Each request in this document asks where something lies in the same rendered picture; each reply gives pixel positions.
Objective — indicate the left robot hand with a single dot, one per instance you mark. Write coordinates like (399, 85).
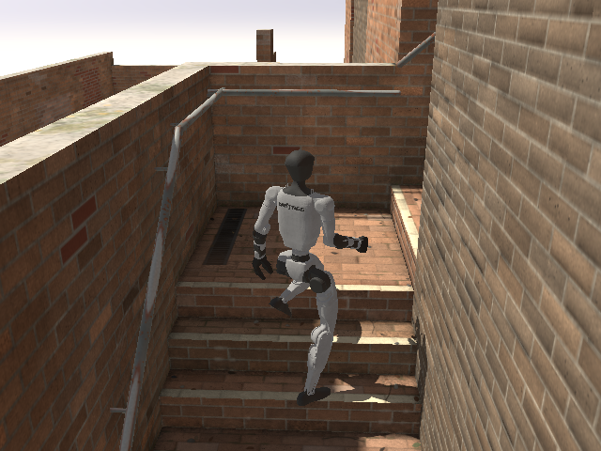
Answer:
(265, 264)

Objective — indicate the robot right forearm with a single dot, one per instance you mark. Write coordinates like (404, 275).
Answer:
(339, 242)

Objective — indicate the robot left thigh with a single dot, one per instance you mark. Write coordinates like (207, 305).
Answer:
(284, 255)

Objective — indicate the robot left forearm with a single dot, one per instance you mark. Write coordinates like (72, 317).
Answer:
(259, 245)

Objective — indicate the robot left upper arm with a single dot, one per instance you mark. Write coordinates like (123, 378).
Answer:
(262, 225)

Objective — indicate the robot right upper arm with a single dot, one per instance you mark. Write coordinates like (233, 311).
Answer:
(324, 205)

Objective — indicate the humanoid robot torso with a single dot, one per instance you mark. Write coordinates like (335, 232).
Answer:
(299, 226)

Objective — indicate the right robot hand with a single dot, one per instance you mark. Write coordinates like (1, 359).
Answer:
(364, 244)

